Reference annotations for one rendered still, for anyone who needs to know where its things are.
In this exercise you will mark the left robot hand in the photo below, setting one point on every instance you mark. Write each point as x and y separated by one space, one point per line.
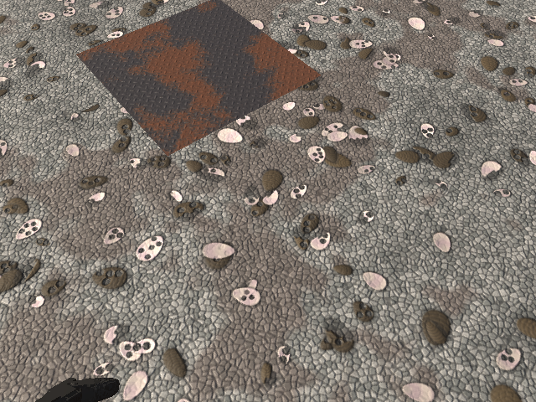
85 390

